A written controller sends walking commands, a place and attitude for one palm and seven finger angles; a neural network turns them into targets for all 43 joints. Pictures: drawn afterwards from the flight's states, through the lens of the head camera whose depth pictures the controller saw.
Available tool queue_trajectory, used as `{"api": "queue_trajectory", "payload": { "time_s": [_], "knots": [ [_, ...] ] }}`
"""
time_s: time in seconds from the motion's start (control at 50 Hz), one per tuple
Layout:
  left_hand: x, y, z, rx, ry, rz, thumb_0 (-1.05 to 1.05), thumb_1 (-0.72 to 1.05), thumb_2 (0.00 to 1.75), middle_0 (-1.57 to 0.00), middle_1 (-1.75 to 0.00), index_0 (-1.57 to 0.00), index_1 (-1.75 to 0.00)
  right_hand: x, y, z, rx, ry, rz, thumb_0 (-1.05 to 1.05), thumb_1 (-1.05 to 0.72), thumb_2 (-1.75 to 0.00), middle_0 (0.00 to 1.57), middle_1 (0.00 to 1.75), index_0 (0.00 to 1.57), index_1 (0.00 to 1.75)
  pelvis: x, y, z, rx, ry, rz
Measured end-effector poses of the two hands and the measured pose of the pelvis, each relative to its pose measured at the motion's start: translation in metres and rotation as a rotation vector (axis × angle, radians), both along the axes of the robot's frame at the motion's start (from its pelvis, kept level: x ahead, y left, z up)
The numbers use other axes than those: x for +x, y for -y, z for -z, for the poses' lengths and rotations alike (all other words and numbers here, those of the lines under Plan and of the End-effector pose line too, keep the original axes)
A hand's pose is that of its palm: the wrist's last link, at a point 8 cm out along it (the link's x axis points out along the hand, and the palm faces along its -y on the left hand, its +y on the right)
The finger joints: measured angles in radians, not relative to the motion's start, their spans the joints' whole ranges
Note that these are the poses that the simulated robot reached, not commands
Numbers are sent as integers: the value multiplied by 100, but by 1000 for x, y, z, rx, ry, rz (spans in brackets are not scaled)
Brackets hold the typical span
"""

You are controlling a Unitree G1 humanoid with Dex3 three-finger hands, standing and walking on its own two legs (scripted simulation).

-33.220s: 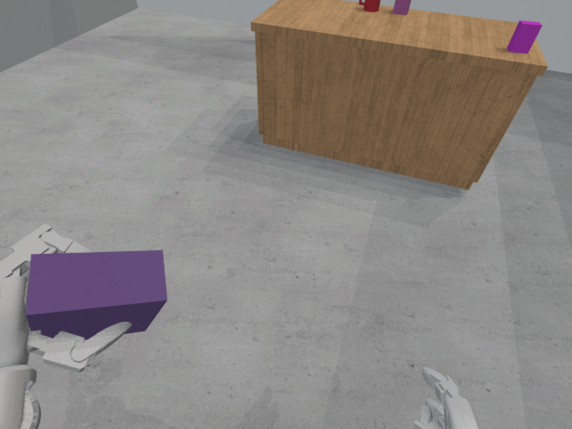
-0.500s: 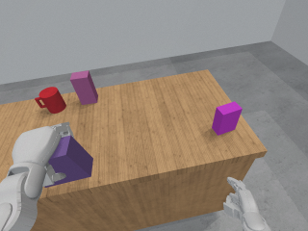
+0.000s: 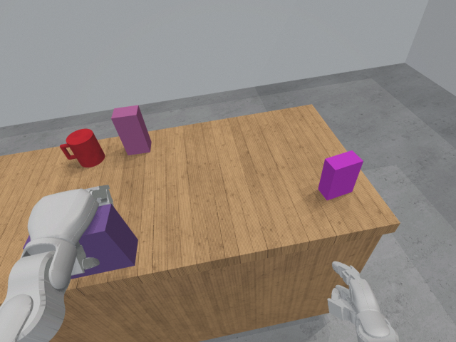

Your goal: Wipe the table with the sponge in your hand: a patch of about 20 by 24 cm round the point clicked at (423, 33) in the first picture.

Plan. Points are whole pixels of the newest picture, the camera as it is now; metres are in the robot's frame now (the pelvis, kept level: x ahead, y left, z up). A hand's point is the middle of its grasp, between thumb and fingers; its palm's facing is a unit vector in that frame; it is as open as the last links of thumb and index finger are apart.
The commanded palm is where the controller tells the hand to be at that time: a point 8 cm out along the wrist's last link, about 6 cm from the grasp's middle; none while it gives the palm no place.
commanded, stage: turn the palm down, sponge in hand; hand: left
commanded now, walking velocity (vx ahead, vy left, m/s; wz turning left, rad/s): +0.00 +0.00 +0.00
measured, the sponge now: (92, 248) +0.21 +0.29 +0.06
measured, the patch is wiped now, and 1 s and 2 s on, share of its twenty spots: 0.00 0.00 0.00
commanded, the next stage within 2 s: move the sponge above the wiping area in 0.08 s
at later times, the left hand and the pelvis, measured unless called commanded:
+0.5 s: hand (101, 228) +0.23 +0.27 +0.10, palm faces +0.01 -0.09 -1.00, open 9.8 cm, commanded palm +0.21 +0.27 +0.17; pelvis +0.00 -0.01 +0.00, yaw +0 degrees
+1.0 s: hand (115, 223) +0.26 +0.26 +0.09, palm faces +0.00 -0.08 -1.00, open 9.8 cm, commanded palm +0.23 +0.26 +0.15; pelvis +0.01 -0.01 +0.00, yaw +0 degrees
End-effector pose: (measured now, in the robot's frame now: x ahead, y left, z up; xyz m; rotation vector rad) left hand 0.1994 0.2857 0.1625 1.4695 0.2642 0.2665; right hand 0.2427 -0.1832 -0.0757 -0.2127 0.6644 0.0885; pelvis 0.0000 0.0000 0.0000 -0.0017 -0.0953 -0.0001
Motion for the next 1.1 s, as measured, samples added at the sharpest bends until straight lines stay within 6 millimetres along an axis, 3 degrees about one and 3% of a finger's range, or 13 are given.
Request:
{"api": "queue_trajectory", "payload": {
  "time_s": [0.3,0.56,0.72,0.88,1.1],
  "knots": [
    [0,7,0,-3,14,10,0,-49,106,-77,-137,-77,-136,-7,12,1,-4,3,30,2,-91,-90,20,30,20,30,-2,3,0,1,5,3],
    [16,20,8,-4,10,42,0,-49,106,-77,-137,-77,-136,-15,21,5,2,-10,55,2,-91,-90,20,30,20,30,-1,6,0,4,-1,8],
    [21,17,15,-3,-15,-3,0,-49,106,-77,-137,-77,-137,-16,27,9,1,-29,65,2,-91,-90,20,30,20,30,0,9,0,5,-7,3],
    [30,30,21,-9,-20,46,0,-49,106,-77,-137,-77,-137,-14,31,9,3,-27,75,2,-91,-90,20,30,20,30,4,12,0,7,-15,3],
    [41,25,25,-5,-32,-5,0,-49,106,-77,-137,-77,-137,-13,40,10,2,-39,91,2,-91,-90,20,30,20,30,8,16,0,8,-27,3]
  ]
}}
